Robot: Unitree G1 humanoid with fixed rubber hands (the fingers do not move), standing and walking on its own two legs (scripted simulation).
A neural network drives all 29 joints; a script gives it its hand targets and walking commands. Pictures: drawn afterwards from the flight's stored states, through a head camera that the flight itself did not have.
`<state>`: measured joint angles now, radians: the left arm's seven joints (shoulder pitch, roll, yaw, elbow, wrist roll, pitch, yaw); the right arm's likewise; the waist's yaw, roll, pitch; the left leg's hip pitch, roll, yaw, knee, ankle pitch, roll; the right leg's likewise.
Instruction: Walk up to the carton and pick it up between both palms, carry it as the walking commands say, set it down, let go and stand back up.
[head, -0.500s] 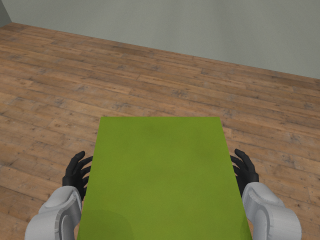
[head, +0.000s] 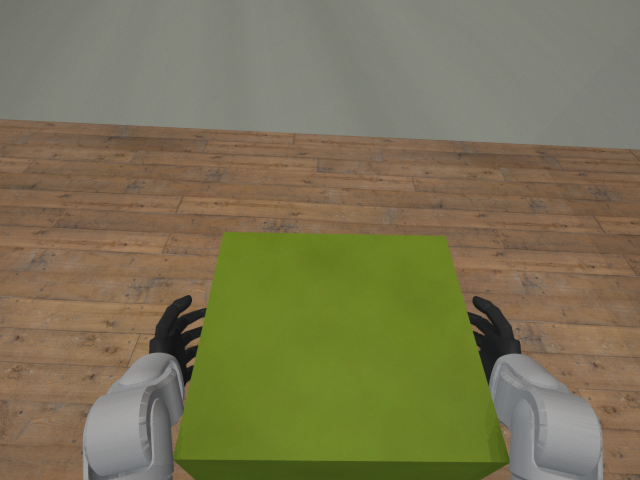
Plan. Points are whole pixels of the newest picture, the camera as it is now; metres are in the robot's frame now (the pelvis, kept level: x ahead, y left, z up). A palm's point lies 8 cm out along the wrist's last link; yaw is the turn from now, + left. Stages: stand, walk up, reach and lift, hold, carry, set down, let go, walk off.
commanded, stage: carry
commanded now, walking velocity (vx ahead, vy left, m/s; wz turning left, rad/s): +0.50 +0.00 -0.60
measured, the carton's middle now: (331, 375) +0.27 +0.00 +0.00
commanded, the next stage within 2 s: none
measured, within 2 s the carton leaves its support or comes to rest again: neither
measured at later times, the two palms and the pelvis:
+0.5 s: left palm (285, 160) +0.60 +0.08 +0.10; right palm (515, 228) +0.44 -0.25 +0.11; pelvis +0.30 +0.01 +0.03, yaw -22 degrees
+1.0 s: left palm (363, 108) +0.80 -0.07 +0.09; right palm (552, 161) +0.64 -0.39 +0.09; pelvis +0.50 -0.12 +0.03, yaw -29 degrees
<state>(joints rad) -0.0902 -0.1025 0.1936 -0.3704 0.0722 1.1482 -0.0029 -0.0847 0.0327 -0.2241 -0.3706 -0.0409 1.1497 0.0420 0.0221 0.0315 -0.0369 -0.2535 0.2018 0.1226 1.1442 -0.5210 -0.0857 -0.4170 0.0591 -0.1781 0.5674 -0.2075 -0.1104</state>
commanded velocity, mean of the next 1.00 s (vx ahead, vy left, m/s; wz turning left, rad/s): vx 0.29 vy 0.00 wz -0.35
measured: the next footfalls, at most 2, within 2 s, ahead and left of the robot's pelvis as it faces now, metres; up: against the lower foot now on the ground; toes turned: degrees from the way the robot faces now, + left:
left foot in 0.28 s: +0.34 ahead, +0.12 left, +0.00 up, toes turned -3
right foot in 0.72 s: +0.51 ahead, -0.22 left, +0.00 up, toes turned -37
